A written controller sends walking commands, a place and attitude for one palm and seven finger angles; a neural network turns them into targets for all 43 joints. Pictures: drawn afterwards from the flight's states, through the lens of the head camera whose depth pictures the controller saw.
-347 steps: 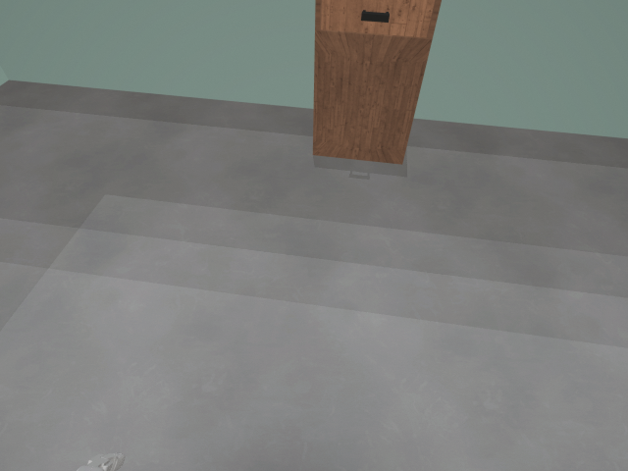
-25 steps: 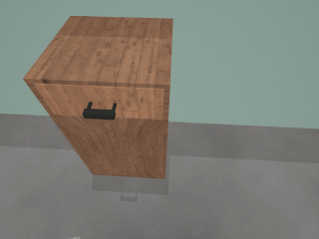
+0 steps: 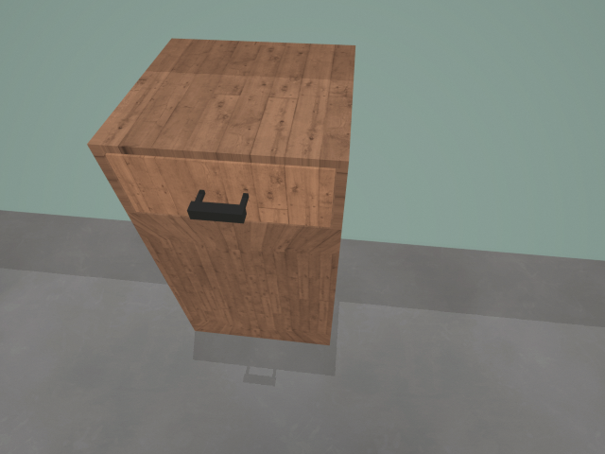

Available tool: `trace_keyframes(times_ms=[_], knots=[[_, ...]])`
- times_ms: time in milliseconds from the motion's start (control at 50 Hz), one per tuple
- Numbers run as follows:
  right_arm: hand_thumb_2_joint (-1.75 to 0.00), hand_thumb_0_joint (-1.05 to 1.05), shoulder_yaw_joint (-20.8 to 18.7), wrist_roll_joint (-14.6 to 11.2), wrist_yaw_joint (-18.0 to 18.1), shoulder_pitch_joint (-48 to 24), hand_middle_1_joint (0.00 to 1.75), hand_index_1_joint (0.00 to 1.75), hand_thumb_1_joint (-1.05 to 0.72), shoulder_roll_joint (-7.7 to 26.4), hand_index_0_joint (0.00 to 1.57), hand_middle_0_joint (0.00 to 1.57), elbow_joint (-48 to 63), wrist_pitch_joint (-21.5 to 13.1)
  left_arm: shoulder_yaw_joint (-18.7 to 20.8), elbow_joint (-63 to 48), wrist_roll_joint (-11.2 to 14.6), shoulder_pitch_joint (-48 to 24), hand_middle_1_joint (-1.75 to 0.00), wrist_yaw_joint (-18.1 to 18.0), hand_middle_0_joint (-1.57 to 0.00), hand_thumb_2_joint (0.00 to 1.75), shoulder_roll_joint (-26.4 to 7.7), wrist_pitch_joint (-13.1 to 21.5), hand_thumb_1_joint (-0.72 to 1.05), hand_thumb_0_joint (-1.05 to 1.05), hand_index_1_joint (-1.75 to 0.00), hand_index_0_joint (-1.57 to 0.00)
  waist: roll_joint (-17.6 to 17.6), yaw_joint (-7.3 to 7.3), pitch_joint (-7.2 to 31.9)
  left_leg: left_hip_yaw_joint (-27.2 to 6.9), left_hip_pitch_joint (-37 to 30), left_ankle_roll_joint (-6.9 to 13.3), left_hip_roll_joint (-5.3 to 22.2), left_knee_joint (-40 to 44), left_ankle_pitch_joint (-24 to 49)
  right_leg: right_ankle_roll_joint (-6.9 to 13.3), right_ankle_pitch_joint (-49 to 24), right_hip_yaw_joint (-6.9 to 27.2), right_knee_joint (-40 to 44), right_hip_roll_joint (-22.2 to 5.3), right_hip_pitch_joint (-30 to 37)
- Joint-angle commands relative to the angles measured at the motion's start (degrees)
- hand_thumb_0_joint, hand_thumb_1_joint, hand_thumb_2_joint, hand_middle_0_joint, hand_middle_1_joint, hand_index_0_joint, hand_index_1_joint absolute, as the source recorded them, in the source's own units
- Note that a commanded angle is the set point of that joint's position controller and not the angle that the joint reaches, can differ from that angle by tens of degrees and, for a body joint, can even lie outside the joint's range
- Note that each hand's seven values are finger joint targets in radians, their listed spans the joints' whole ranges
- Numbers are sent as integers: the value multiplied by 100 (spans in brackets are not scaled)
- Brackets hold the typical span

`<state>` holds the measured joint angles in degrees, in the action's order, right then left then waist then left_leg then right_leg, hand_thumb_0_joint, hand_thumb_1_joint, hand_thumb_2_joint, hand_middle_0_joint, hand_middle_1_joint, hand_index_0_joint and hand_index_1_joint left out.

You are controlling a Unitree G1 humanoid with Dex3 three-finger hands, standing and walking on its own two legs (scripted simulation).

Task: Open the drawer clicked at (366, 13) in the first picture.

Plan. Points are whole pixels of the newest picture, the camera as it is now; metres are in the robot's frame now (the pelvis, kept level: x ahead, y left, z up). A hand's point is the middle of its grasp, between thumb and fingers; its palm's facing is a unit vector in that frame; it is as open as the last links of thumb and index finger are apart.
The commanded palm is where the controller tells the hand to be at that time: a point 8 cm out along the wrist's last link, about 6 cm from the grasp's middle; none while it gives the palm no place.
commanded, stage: come to a stop and stand still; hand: left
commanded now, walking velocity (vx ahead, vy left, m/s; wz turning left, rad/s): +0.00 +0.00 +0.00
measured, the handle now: (220, 204) +0.55 +0.20 -0.04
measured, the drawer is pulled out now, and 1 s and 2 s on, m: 0.00 0.00 0.00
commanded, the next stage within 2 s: look again from close up in 0.44 s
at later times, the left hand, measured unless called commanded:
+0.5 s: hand out of the picture +0.02 +0.21 -0.16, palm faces -0.03 -0.98 -0.21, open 7.4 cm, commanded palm none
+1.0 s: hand out of the picture +0.05 +0.17 -0.17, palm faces -0.01 -0.98 -0.21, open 7.3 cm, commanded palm none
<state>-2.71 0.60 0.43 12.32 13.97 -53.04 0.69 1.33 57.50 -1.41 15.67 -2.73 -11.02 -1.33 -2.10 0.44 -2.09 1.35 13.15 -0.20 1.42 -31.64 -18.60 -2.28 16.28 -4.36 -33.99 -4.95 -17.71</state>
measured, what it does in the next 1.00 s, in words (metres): stands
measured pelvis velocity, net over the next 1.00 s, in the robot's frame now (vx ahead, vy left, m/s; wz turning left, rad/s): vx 0.03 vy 0.00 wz -0.04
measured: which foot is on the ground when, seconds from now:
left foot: down 0.00-1.00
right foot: down 0.00-1.00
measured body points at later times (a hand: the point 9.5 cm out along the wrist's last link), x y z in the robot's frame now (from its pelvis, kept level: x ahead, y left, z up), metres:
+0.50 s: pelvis +0.01 +0.03 +0.01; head +0.02 +0.03 +0.46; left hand +0.02 +0.26 -0.15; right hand +0.01 -0.20 -0.15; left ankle -0.02 +0.12 -0.73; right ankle +0.01 -0.14 -0.73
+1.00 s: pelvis +0.03 +0.00 +0.01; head +0.05 -0.01 +0.46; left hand +0.05 +0.22 -0.15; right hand +0.02 -0.22 -0.16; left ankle -0.02 +0.12 -0.73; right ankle +0.01 -0.14 -0.73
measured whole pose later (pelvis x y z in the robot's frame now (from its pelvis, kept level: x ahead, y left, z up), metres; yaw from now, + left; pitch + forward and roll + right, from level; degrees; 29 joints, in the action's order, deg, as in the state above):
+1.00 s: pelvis +0.03 +0.00 +0.01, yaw -2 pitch -1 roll +0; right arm 0.4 0.7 2.0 16.3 8.5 -64.4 -1.1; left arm 0.3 63.3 -0.9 15.3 -1.8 -8.4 0.1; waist -1.2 0.2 -1.9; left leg 3.7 6.1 -0.8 2.2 -27.5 -20.5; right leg -2.1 16.9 -0.9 -29.4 -2.9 -11.6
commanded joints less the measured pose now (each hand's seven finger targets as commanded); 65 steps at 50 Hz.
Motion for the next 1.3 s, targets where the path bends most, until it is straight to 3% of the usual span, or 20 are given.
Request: trace_keyframes(times_ms=[0,20,40,80,120,180,240,460,820,1060,1080,1100,1120,1140,1160,1180,1200,1220,1260,1280], knots=[[-90,0,70,84,9,396,30,30,-90,552,20,20,410,-84,38,-407,23,59,-30,-20,-20,90,-477,77,90,0,-30,-20,-1200,-46,20,-710,432,433,855,919,2307,309,299,-6,-111,179,314],[-90,0,102,62,29,275,30,30,-90,563,20,20,406,-80,7,-396,36,80,-30,13,-20,90,-550,44,90,0,-30,-20,-1333,-4,-230,-706,565,435,850,1097,1975,294,533,26,-80,229,260],[-90,0,125,59,40,241,30,30,-90,539,20,20,402,-76,-4,-368,32,124,-30,44,-20,90,-578,52,90,0,-30,-20,-1149,30,-382,-620,651,447,783,1084,1688,307,384,60,28,217,280],[-90,0,158,28,39,201,30,30,-90,505,20,20,404,-80,-49,-284,55,227,-30,87,-20,90,-624,102,90,0,-30,-20,-117,48,-247,-428,564,342,529,959,747,344,-198,360,506,105,442],[-90,0,165,16,21,298,30,30,-90,519,20,20,341,-82,-69,-275,46,152,-30,104,-20,90,-674,103,90,0,-30,-20,262,-45,-443,-460,646,286,421,1202,-268,344,-33,518,712,25,299],[-90,0,154,35,17,356,30,30,-90,520,20,20,236,-123,-82,-257,25,238,-30,114,-20,90,-619,94,90,0,-30,-20,115,-18,-436,-581,698,325,481,1538,-638,312,-117,448,637,82,370],[-90,0,186,33,28,400,30,30,-90,496,20,20,143,-171,-91,-201,13,304,-30,119,-20,90,-598,115,90,0,-30,-20,-39,4,-358,-560,599,334,469,1581,-362,321,-318,457,644,46,451],[-90,0,249,20,111,715,30,30,-90,334,20,20,-414,-256,-72,129,59,322,-30,108,-20,90,-458,169,90,0,-30,-20,4,7,-88,-254,-6,317,462,1162,1380,306,-1034,456,615,-64,690],[-90,0,230,16,169,933,30,30,-90,-2,20,20,-946,-236,-25,406,77,288,-30,78,-20,90,-293,237,90,0,-30,-20,318,-46,-41,-40,-290,215,429,875,1558,385,-1919,550,684,-106,828],[-90,0,230,14,187,837,30,30,-90,-58,20,20,-1053,-212,-18,471,71,337,-30,73,-20,90,-260,254,90,0,-30,-20,250,-50,-106,12,-406,152,444,872,1588,418,-2085,578,812,-87,814],[-90,0,101,-48,137,209,30,30,-90,260,20,20,-589,-234,50,716,38,824,-30,-188,-20,90,-638,347,90,0,-30,-20,1134,169,-346,184,326,-72,497,-471,1922,264,-4755,873,771,-473,873],[-90,0,190,-364,403,219,30,30,-90,983,20,20,1275,-1148,-174,-8157,-731,-3737,-32,-174,-20,89,-2217,1334,88,0,-32,-20,-882,-229,2610,124,-1250,255,-75,568,3194,489,-3980,1020,159,107,1410],[-90,0,28,-242,633,-84,30,30,-90,522,20,20,964,-1703,88,-6355,-823,-1033,-33,-646,-20,88,-1745,719,85,0,-33,-20,-2088,177,2267,59,-1618,211,100,789,4202,541,-1948,396,-227,379,748],[-90,0,-26,-462,619,-153,30,30,-90,309,20,20,952,-1902,-446,-5714,-816,221,-34,-920,-21,87,-660,-213,83,0,-34,-21,-1576,-25,1264,-83,-1045,-12,254,945,4112,406,-282,-45,-417,473,-35],[-90,0,35,-395,603,-163,30,30,-90,368,20,20,946,-1989,-851,-5740,-1168,166,-36,-896,-21,86,-140,-270,81,0,-36,-21,-874,-96,642,15,-634,54,221,772,3544,341,-448,-117,-150,504,-285],[-90,0,6,-264,551,-471,30,30,-90,572,20,20,1295,-2003,-656,-6121,-1656,-170,-37,-964,-21,85,-668,-174,78,0,-37,-21,-453,-54,353,-92,-95,80,55,424,2670,405,-897,156,232,452,-328],[-90,0,-18,-81,522,-310,30,30,-90,742,20,20,1381,-1887,-374,-6111,-2300,-23,-39,-1095,-21,84,-1082,-86,76,0,-39,-21,92,-154,849,-78,129,118,-59,146,2329,448,-1140,246,198,468,-350],[-90,0,-25,78,462,-286,30,30,-90,697,20,20,1600,-1738,-494,-5925,-2906,313,-40,-1206,-21,83,-928,-72,74,0,-40,-21,805,-120,853,-84,443,136,-131,-50,2113,449,-1126,202,59,531,-564],[-90,0,-165,182,276,-371,30,30,-90,646,20,20,2053,-1429,-512,-5378,-4047,1313,-43,-1437,-22,81,-752,-42,69,0,-43,-22,1169,209,1016,30,964,45,-262,-307,1682,477,-494,287,-120,597,-687],[-90,0,-200,249,165,-521,30,30,-90,660,20,20,2218,-1215,-564,-5049,-4542,1755,-45,-1552,-22,80,-665,17,67,0,-45,-22,1309,366,734,46,1398,1,-289,-357,1289,520,-248,430,-138,606,-839]])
